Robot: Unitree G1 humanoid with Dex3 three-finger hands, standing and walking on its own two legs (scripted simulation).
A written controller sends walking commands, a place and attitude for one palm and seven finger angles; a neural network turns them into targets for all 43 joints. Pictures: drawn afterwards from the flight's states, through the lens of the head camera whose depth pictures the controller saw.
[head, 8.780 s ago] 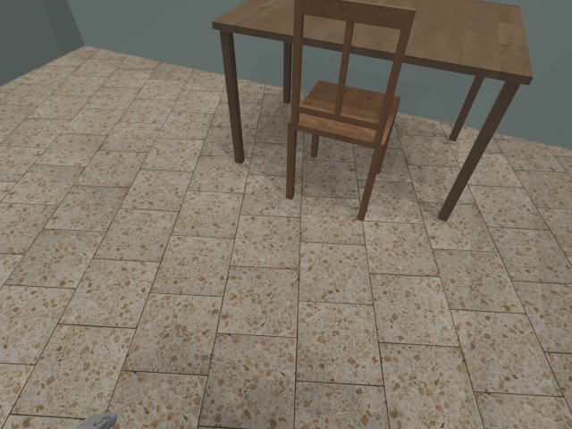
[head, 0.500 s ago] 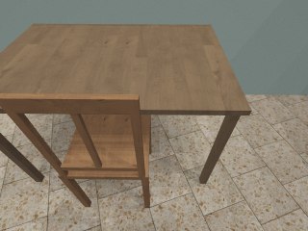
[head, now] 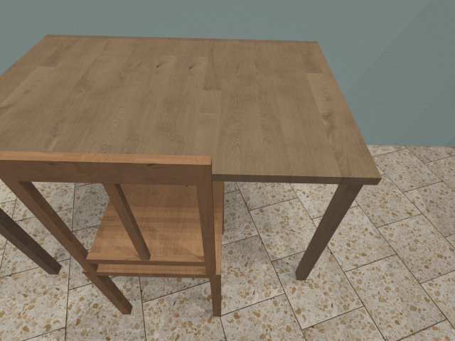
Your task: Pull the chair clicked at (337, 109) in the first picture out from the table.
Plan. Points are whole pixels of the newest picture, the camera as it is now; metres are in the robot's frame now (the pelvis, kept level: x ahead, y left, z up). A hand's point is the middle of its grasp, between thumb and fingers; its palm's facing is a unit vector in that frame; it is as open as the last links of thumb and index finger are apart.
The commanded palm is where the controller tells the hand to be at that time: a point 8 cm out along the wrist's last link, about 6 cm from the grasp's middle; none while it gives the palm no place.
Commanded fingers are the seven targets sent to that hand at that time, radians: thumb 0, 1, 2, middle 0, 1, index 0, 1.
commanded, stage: come to a stop and stand still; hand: left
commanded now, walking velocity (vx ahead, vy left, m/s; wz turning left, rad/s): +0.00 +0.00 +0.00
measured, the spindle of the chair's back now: (131, 226) +0.36 +0.25 -0.08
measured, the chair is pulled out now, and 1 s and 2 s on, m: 0.00 0.00 0.00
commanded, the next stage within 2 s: look again from close up in 0.12 s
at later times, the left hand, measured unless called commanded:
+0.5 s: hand out of the picture -0.01 +0.17 -0.17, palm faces +0.02 -0.98 -0.19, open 7.4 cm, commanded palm none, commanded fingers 0.00 0.90 0.90 -0.20 -0.30 -0.20 -0.30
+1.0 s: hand out of the picture -0.02 +0.17 -0.18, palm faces +0.03 -0.98 -0.17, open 7.4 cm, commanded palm none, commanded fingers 0.00 0.90 0.90 -0.20 -0.30 -0.20 -0.30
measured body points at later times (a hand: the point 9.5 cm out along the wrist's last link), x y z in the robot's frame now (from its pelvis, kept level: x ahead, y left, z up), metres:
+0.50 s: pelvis +0.00 +0.00 +0.00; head +0.01 +0.00 +0.45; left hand -0.01 +0.22 -0.16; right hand +0.00 -0.21 -0.16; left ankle -0.02 +0.11 -0.74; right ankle -0.05 -0.10 -0.74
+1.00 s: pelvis +0.00 +0.01 +0.00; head +0.01 +0.01 +0.45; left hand -0.02 +0.22 -0.16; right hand -0.01 -0.20 -0.16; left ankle -0.02 +0.11 -0.74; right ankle -0.05 -0.10 -0.74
